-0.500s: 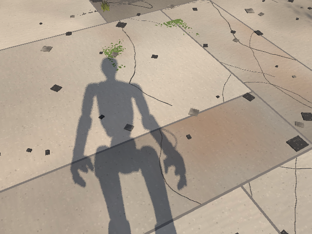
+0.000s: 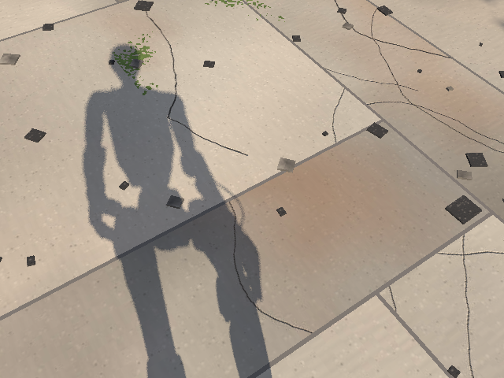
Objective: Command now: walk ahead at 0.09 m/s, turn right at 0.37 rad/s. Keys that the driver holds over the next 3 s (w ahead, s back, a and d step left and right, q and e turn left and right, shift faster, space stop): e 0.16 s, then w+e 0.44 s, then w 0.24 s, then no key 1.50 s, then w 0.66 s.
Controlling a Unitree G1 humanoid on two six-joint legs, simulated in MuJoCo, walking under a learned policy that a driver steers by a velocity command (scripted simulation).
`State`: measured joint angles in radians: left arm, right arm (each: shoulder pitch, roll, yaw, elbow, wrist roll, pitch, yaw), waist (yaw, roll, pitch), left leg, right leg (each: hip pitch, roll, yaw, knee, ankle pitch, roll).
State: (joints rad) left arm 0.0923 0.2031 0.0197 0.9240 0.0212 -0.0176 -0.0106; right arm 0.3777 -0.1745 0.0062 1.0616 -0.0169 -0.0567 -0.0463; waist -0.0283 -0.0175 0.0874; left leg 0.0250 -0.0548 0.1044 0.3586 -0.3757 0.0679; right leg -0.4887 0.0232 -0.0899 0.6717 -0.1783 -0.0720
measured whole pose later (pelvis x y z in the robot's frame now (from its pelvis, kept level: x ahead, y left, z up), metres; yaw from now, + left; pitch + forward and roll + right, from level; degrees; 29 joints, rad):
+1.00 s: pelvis +0.28 -0.08 -0.01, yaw -25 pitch +3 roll +1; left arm 0.02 0.23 0.02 0.75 0.05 -0.06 -0.03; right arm 0.48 -0.21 -0.03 0.97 0.01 -0.06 -0.01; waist -0.08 -0.01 0.06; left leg -0.11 0.03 0.03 0.80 -0.52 0.00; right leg -0.45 0.02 -0.06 0.56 -0.15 -0.11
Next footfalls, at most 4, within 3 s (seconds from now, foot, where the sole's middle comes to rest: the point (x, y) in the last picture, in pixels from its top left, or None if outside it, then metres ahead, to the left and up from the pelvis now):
0.06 right None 0.15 -0.06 -0.77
0.54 left None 0.19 0.12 -0.77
0.96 right None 0.35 -0.20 -0.77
1.36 left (275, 367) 0.47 -0.05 -0.77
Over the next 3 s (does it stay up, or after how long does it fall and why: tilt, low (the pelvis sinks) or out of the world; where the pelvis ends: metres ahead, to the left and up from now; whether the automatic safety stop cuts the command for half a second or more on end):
stays up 0.60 -0.16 0.01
